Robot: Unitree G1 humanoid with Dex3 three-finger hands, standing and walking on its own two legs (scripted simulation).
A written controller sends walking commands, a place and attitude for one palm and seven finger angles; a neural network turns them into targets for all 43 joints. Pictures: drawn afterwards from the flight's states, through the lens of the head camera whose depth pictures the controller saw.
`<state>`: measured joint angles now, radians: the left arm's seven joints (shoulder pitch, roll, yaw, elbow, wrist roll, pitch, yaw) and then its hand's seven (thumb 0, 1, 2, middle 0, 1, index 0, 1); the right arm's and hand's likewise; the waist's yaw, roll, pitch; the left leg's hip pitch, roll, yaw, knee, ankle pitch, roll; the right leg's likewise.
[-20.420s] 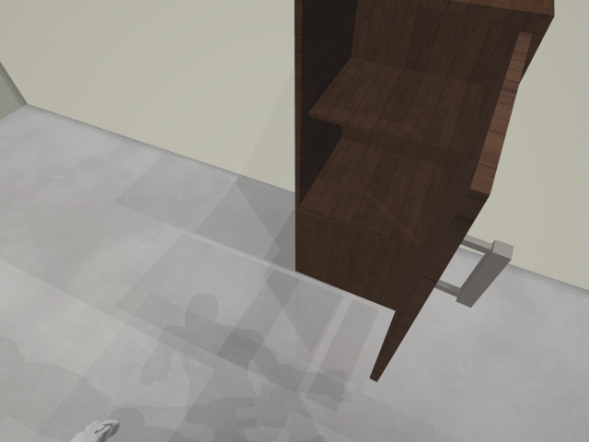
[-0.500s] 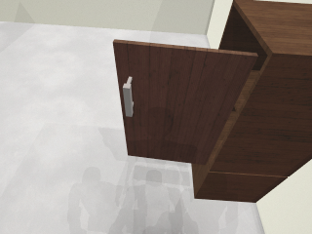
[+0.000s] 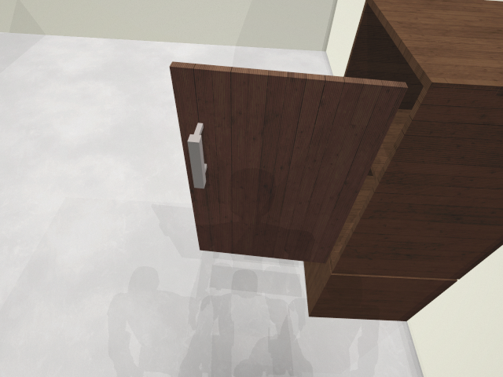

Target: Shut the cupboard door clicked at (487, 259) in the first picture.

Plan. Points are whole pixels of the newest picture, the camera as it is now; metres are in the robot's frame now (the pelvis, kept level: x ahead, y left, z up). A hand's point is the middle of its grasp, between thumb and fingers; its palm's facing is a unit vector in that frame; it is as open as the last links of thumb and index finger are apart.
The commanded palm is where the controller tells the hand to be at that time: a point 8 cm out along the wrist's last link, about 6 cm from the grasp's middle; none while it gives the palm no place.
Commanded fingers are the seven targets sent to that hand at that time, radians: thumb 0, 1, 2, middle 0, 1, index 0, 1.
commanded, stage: look again from close up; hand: left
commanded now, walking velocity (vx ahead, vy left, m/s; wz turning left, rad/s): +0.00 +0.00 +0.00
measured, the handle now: (199, 156) +0.50 +0.14 +0.06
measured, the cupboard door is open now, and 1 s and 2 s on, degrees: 86 86 86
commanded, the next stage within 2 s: come to a stop and stand still in 0.12 s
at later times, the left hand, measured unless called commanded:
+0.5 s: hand out of the picture +0.00 +0.17 -0.18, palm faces +0.03 -0.98 -0.20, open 7.4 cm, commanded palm none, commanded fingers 0.00 0.90 0.90 -0.20 -0.30 -0.20 -0.30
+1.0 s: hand out of the picture +0.01 +0.17 -0.18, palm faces +0.02 -0.98 -0.18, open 7.4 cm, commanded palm none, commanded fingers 0.00 0.90 0.90 -0.20 -0.30 -0.20 -0.30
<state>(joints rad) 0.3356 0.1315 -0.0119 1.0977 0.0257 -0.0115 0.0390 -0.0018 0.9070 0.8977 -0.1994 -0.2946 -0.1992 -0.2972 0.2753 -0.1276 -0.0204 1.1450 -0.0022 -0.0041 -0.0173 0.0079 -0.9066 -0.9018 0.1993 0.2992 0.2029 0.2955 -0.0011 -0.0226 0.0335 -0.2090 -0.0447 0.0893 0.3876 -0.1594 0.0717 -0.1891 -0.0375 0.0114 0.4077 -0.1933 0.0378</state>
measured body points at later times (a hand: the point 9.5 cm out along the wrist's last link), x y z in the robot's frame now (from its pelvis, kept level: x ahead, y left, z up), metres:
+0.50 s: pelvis +0.01 +0.00 -0.01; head +0.00 +0.00 +0.44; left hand +0.00 +0.22 -0.17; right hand +0.04 -0.23 -0.16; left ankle +0.04 +0.07 -0.74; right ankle +0.02 -0.14 -0.74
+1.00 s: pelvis +0.01 -0.01 +0.00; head +0.00 +0.01 +0.45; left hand +0.01 +0.22 -0.17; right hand +0.05 -0.25 -0.15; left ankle +0.04 +0.07 -0.74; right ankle +0.02 -0.14 -0.74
